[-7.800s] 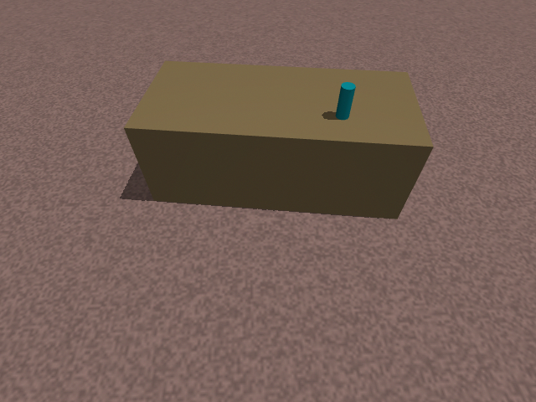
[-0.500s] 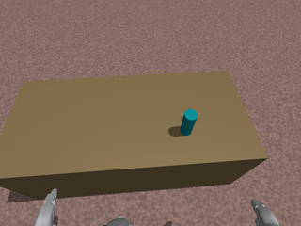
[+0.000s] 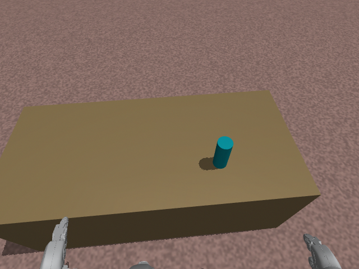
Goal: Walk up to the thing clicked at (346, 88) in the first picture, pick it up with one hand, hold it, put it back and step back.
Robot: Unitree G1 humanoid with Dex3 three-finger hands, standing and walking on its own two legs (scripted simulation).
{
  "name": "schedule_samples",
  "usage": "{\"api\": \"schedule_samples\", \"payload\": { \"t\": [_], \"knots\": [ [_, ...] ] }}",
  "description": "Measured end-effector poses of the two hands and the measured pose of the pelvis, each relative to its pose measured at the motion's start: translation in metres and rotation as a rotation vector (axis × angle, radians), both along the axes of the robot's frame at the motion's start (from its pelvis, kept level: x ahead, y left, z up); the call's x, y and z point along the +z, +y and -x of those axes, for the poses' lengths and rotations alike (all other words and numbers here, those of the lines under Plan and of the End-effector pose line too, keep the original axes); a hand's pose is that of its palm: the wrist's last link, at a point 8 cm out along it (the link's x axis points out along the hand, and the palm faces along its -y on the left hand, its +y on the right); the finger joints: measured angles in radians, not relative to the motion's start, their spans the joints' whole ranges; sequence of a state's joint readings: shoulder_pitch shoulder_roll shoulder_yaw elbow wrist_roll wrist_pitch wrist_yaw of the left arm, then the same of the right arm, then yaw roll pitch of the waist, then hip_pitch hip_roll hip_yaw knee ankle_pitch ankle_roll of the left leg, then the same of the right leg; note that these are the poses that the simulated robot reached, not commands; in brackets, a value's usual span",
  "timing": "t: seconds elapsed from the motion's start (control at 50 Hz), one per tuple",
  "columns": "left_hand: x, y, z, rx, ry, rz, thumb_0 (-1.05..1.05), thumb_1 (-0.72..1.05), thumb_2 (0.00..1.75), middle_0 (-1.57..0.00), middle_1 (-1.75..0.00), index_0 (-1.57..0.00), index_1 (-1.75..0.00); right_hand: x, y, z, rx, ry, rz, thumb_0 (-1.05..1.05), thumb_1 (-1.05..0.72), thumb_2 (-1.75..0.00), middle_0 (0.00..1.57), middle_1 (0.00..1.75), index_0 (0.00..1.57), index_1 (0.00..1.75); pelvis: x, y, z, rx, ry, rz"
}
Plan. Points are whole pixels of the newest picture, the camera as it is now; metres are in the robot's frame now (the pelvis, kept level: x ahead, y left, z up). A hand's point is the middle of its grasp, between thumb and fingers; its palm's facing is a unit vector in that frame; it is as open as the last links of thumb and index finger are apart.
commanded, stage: go down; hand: right
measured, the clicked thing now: (222, 153) +0.52 -0.14 -0.21
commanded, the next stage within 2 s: approach in 1.94 s
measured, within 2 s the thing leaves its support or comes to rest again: neither
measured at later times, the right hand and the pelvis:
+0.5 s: hand (313, 188) +0.30 -0.29 -0.01, palm faces +0.11 +0.98 -0.19, open 17.4 cm; pelvis -0.02 +0.00 +0.00, yaw +0 degrees
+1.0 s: hand (318, 148) +0.38 -0.32 +0.03, palm faces +0.12 +0.99 -0.09, open 17.5 cm; pelvis -0.03 +0.00 +0.00, yaw +1 degrees
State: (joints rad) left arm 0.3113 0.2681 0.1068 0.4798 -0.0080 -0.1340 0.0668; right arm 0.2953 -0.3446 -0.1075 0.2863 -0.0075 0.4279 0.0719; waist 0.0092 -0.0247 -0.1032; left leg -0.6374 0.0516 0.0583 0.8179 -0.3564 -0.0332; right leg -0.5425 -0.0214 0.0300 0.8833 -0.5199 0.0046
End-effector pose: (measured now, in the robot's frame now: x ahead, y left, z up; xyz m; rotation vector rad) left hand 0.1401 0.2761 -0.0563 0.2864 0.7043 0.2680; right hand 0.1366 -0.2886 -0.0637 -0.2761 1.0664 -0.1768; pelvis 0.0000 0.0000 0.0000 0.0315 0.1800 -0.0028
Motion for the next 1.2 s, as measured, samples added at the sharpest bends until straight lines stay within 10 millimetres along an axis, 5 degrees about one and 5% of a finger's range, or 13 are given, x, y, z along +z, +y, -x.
{"api": "schedule_samples", "payload": {
  "t": [0.14, 0.34, 0.62, 0.94, 1.2],
  "knots": [
    [0.007, 0.000, -0.001, -0.011, -0.032, -0.020, -0.01, -0.55, 0.06, -0.07, -0.06, -0.05, -0.07, 0.011, -0.008, -0.016, -0.017, -0.092, 0.016, -0.01, 0.56, -0.03, 0.05, 0.05, 0.05, 0.06, -0.003, 0.004, 0.002, -0.007, -0.002, 0.001],
    [0.021, -0.027, -0.008, -0.073, -0.146, 0.019, -0.01, -0.55, 0.07, -0.07, -0.06, -0.06, -0.07, 0.059, -0.039, -0.091, -0.025, -0.362, -0.008, -0.01, 0.52, -0.03, 0.06, 0.05, 0.05, 0.05, -0.002, 0.008, 0.011, -0.017, -0.027, -0.002],
    [0.007, -0.014, 0.050, -0.033, -0.010, 0.002, -0.01, -0.55, 0.06, -0.07, -0.06, -0.06, -0.07, 0.082, -0.054, -0.165, 0.036, -0.506, -0.138, -0.01, 0.55, -0.04, 0.05, 0.05, 0.05, 0.05, -0.001, 0.002, 0.032, 0.019, -0.010, 0.006],
    [0.014, -0.029, 0.039, -0.069, -0.005, -0.003, -0.01, -0.55, 0.07, -0.07, -0.06, -0.06, -0.07, 0.106, -0.077, -0.210, 0.031, -0.676, -0.154, -0.02, 0.54, -0.02, 0.07, 0.04, 0.06, 0.05, -0.002, 0.002, 0.031, 0.016, 0.050, -0.005],
    [0.015, -0.016, 0.039, -0.040, 0.032, -0.042, -0.01, -0.55, 0.07, -0.07, -0.06, -0.06, -0.07, 0.110, -0.081, -0.242, 0.039, -0.748, -0.180, -0.02, 0.52, -0.01, 0.08, 0.04, 0.07, 0.04, -0.006, -0.001, 0.024, 0.025, 0.099, -0.012]
  ]
}}
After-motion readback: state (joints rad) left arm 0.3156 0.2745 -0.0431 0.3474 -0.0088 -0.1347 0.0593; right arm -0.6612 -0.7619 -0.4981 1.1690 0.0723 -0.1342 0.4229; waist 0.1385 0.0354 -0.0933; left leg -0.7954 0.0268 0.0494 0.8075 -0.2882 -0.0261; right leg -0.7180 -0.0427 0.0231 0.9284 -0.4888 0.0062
